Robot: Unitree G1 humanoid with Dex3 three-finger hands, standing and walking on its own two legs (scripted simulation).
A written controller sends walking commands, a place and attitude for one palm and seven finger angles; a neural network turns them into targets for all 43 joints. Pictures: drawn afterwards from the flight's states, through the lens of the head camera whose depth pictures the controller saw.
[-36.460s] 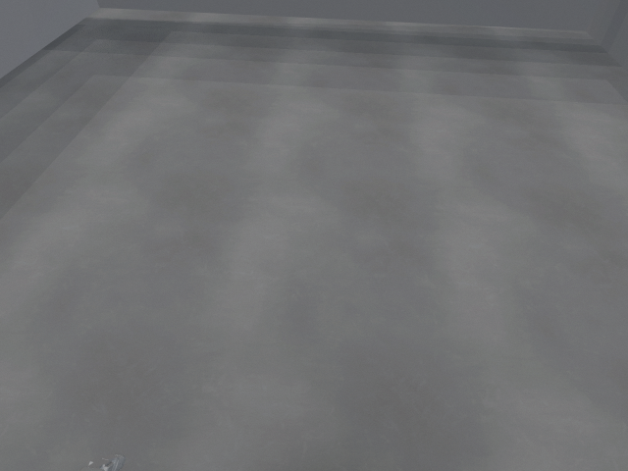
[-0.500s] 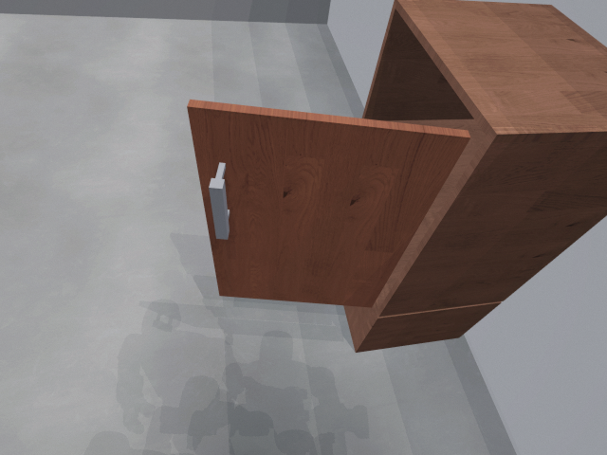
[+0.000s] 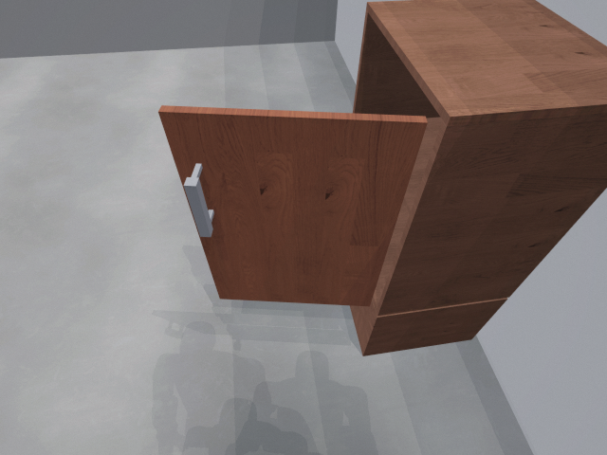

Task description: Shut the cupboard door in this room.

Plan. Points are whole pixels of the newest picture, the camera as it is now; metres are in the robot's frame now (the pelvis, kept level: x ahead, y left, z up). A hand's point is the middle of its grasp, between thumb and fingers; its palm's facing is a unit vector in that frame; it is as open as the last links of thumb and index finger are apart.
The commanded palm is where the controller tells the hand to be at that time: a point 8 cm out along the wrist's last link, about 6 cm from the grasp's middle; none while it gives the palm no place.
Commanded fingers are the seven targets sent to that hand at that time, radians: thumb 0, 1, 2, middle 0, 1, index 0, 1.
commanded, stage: come to a stop and stand still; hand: left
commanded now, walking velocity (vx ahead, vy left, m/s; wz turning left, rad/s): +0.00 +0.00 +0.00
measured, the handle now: (202, 201) +0.54 +0.22 -0.02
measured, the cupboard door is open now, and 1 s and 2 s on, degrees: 78 78 78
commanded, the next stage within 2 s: look again from close up in 0.10 s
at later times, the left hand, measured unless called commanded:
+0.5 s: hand out of the picture +0.03 +0.20 -0.18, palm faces +0.02 -0.98 -0.22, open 7.4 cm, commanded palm none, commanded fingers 0.00 0.90 0.90 -0.20 -0.30 -0.20 -0.30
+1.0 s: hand out of the picture +0.03 +0.21 -0.19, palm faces -0.01 -0.98 -0.20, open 7.4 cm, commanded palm none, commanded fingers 0.00 0.90 0.90 -0.20 -0.30 -0.20 -0.30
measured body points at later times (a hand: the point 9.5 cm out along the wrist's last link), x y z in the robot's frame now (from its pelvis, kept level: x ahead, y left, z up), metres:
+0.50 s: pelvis +0.01 +0.02 -0.01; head +0.01 +0.02 +0.44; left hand +0.03 +0.25 -0.16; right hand +0.05 -0.21 -0.16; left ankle +0.03 +0.15 -0.74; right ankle -0.03 -0.11 -0.74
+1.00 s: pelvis +0.03 +0.03 -0.01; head +0.05 +0.03 +0.44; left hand +0.03 +0.26 -0.17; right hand +0.05 -0.20 -0.16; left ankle +0.03 +0.15 -0.74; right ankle -0.03 -0.11 -0.74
